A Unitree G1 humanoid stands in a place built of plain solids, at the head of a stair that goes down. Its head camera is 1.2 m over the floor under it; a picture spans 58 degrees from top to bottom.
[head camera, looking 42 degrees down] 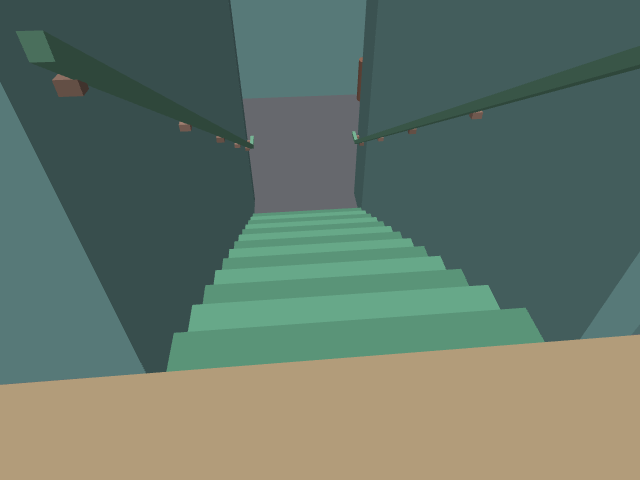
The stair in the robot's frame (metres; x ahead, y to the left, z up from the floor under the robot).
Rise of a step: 0.17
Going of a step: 0.28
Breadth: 1.40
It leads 5 degrees to the left of straight ahead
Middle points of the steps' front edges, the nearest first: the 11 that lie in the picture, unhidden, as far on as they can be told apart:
0.78 -0.16 0.00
1.06 -0.14 -0.18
1.34 -0.11 -0.35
1.62 -0.09 -0.52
1.90 -0.06 -0.70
2.18 -0.04 -0.87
2.45 -0.01 -1.04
2.73 0.01 -1.22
3.01 0.04 -1.39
3.29 0.06 -1.56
3.57 0.09 -1.74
